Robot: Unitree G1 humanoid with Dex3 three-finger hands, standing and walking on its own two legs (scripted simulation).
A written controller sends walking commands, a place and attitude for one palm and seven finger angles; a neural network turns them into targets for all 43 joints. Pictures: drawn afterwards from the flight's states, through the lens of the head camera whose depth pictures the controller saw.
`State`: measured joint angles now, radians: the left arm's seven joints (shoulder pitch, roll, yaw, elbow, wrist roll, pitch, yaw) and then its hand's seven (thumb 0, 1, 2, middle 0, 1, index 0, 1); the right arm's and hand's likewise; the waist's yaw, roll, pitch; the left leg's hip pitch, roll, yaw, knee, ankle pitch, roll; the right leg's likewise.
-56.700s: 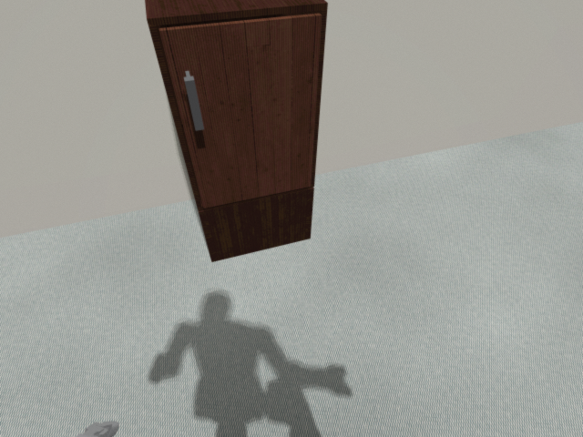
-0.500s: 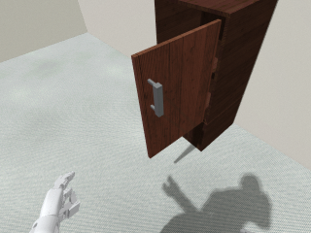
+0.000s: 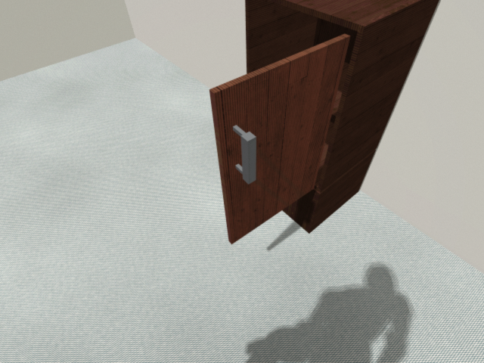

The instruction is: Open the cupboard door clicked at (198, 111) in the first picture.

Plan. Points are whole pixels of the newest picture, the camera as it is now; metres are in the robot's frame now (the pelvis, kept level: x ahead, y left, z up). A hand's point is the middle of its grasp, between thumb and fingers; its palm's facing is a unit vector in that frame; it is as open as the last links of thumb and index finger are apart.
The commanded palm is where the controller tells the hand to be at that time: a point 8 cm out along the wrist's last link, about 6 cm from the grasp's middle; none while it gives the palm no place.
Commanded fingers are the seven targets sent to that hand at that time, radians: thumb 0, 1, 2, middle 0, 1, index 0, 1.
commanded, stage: let the arm hang, fingers relaxed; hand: left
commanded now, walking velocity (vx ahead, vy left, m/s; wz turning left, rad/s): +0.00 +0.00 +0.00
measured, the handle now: (243, 154) +0.56 +0.03 -0.01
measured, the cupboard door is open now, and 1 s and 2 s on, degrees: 87 87 87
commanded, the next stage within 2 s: look to check the result in 0.44 s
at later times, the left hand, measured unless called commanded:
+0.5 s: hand out of the picture +0.01 +0.18 -0.17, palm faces +0.03 -0.98 -0.19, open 7.3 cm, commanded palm none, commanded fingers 0.00 0.90 0.90 -0.20 -0.30 -0.20 -0.30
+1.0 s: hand out of the picture +0.03 +0.19 -0.17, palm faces +0.01 -0.98 -0.20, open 7.3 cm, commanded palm none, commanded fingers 0.00 0.90 0.90 -0.20 -0.30 -0.20 -0.30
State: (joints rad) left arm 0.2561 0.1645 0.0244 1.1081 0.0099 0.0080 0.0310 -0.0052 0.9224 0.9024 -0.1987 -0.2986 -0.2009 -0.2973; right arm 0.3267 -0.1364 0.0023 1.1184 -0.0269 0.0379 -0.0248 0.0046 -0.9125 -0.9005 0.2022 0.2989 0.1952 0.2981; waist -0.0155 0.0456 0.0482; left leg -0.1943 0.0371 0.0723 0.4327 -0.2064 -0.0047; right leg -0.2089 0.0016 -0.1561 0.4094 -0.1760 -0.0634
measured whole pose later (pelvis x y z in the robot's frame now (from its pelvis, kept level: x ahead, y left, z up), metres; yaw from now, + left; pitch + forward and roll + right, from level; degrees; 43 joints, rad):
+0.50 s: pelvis +0.01 +0.02 +0.00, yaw -1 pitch -2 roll +0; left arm 0.27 0.11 0.01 1.17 0.01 -0.01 0.04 0.00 0.92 0.90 -0.20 -0.30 -0.20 -0.30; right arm 0.29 -0.11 0.00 1.15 -0.02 0.01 -0.04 0.00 -0.91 -0.90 0.20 0.30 0.20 0.30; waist -0.01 0.02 0.05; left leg -0.16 0.00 0.10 0.39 -0.21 0.03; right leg -0.20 -0.03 -0.12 0.42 -0.19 -0.03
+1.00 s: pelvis +0.03 +0.03 +0.00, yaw -1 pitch -2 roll +0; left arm 0.26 0.13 0.01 1.17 0.01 -0.01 0.04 0.00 0.92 0.90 -0.20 -0.30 -0.20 -0.30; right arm 0.27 -0.12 0.01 1.16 -0.02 0.01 -0.04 0.00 -0.91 -0.90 0.20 0.30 0.20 0.30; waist -0.01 0.02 0.05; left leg -0.12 0.00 0.11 0.37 -0.22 0.03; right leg -0.17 -0.03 -0.12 0.40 -0.20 -0.02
